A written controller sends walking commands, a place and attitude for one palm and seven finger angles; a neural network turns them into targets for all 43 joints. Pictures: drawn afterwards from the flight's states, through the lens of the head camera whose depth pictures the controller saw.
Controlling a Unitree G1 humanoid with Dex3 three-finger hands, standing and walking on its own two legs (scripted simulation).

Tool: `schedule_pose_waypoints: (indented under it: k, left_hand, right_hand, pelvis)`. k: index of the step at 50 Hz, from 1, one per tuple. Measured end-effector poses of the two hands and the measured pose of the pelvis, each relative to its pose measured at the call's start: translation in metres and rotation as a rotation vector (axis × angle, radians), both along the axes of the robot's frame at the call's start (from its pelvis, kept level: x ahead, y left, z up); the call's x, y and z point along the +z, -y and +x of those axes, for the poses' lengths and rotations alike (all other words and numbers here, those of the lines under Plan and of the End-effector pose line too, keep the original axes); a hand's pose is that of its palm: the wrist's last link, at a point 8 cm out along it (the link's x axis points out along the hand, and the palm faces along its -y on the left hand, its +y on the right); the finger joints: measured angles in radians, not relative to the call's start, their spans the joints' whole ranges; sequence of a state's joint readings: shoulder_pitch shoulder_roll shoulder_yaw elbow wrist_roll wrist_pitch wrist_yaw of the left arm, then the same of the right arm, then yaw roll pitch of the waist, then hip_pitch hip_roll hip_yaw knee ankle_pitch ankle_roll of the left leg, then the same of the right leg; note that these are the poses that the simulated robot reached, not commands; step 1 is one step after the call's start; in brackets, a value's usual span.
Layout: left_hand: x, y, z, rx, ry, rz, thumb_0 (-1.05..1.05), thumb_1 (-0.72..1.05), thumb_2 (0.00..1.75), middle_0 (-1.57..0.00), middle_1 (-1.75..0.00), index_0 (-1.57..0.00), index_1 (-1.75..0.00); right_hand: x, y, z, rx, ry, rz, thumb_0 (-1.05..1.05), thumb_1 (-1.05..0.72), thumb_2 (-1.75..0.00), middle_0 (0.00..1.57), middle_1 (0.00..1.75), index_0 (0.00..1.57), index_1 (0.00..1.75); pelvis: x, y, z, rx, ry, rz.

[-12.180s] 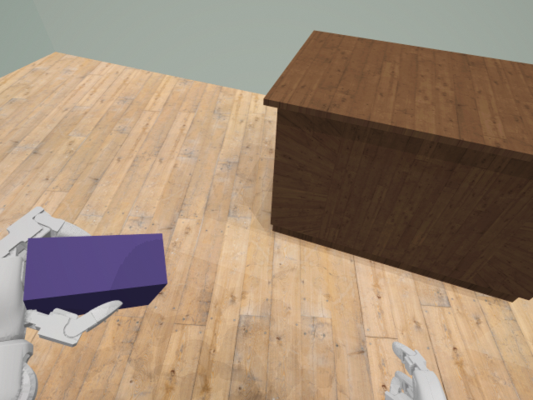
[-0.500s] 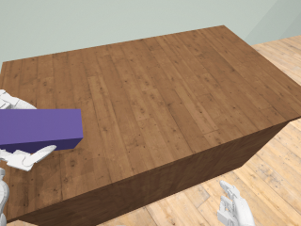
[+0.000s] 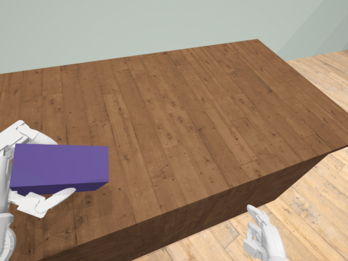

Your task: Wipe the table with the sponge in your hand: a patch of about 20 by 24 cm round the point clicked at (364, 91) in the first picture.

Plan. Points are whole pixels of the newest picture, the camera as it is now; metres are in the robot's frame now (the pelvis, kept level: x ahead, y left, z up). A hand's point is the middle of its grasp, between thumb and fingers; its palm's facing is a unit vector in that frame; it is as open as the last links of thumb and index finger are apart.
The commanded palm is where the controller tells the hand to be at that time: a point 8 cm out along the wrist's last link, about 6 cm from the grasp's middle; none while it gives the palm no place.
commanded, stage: come to a stop and stand still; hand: left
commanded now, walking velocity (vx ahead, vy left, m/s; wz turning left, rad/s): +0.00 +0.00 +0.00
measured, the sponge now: (76, 170) +0.24 +0.20 +0.13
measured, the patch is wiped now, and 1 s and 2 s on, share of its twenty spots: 0.00 0.00 0.00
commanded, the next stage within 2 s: look again from close up in 0.02 s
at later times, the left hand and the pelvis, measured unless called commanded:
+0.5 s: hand (39, 174) +0.21 +0.25 +0.16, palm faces +0.37 -0.84 -0.39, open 10.2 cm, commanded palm +0.15 +0.28 +0.17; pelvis -0.01 +0.00 +0.00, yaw +0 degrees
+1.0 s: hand (71, 173) +0.22 +0.20 +0.16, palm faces +0.32 -0.86 -0.40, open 10.2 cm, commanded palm +0.16 +0.23 +0.17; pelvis +0.00 -0.04 +0.00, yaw +0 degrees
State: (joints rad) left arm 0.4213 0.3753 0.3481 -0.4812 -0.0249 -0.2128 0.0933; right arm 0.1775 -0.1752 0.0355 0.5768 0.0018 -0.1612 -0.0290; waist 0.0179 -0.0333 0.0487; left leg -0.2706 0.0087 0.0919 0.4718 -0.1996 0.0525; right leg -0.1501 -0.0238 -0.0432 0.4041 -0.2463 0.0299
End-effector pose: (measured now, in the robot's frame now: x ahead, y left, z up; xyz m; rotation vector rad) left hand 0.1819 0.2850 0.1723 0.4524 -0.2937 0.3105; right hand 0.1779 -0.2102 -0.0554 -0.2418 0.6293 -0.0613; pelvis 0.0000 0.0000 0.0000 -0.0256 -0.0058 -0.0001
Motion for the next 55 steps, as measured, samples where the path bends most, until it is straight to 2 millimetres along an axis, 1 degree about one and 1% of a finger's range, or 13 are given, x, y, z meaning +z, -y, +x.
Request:
schedule_pose_waypoints:
  k: [6,13,25,30,34,38,44,49,55]
  left_hand:
    - [0.000,-0.007,-0.008,0.032,-0.009,-0.007,-0.01,-0.50,1.01,-0.76,-1.33,-0.74,-1.33]
    - [-0.001,-0.007,-0.014,0.053,-0.002,-0.026,-0.01,-0.50,1.01,-0.76,-1.33,-0.74,-1.33]
    - [-0.001,0.000,-0.009,0.028,-0.031,-0.001,-0.01,-0.50,1.01,-0.76,-1.33,-0.74,-1.33]
    - [0.001,0.002,-0.008,0.022,-0.037,0.008,-0.01,-0.50,1.01,-0.76,-1.33,-0.74,-1.33]
    - [0.002,0.005,-0.006,0.023,-0.033,0.008,-0.01,-0.50,1.01,-0.76,-1.33,-0.74,-1.33]
    - [0.003,0.011,-0.004,0.024,-0.026,0.001,-0.01,-0.50,1.01,-0.76,-1.33,-0.74,-1.33]
    - [0.002,0.029,-0.002,0.008,-0.038,-0.005,-0.01,-0.50,1.01,-0.76,-1.33,-0.74,-1.33]
    - [0.002,0.044,-0.001,-0.006,-0.057,0.002,-0.01,-0.50,1.01,-0.76,-1.33,-0.74,-1.33]
    - [0.005,0.060,-0.002,-0.017,-0.071,0.019,-0.01,-0.50,1.01,-0.76,-1.34,-0.74,-1.33]
  right_hand:
    - [0.003,-0.003,0.003,0.013,0.007,-0.006,0.02,-0.91,-0.90,0.20,0.30,0.21,0.30]
    - [0.000,0.002,-0.005,0.008,-0.020,-0.020,0.02,-0.91,-0.90,0.20,0.30,0.21,0.30]
    - [-0.009,0.013,-0.025,-0.039,-0.064,-0.015,0.02,-0.91,-0.90,0.20,0.30,0.21,0.30]
    - [-0.012,0.017,-0.028,-0.052,-0.077,-0.013,0.02,-0.91,-0.90,0.20,0.30,0.21,0.30]
    - [-0.010,0.019,-0.026,-0.053,-0.075,-0.009,0.02,-0.91,-0.90,0.20,0.30,0.21,0.30]
    - [-0.008,0.023,-0.021,-0.047,-0.061,0.002,0.02,-0.91,-0.90,0.20,0.30,0.21,0.30]
    - [-0.007,0.034,-0.015,-0.040,-0.043,0.014,0.02,-0.91,-0.90,0.20,0.30,0.21,0.30]
    - [-0.008,0.051,-0.013,-0.050,-0.046,0.008,0.02,-0.91,-0.90,0.20,0.30,0.21,0.30]
    - [-0.012,0.076,-0.015,-0.077,-0.057,-0.007,0.02,-0.91,-0.90,0.20,0.30,0.21,0.30]
  pelvis:
    - [0.001,-0.001,-0.002,0.005,0.003,-0.004]
    - [0.001,-0.001,-0.005,0.010,0.005,-0.005]
    - [0.002,0.001,-0.007,0.008,-0.001,-0.004]
    - [0.002,0.003,-0.005,0.006,-0.002,-0.001]
    - [0.002,0.008,-0.004,0.002,-0.002,0.004]
    - [0.002,0.014,-0.004,-0.002,-0.003,0.006]
    - [0.002,0.029,-0.004,-0.005,-0.010,0.004]
    - [0.000,0.042,-0.004,-0.006,-0.017,0.000]
    - [-0.002,0.056,-0.004,-0.006,-0.019,0.000]
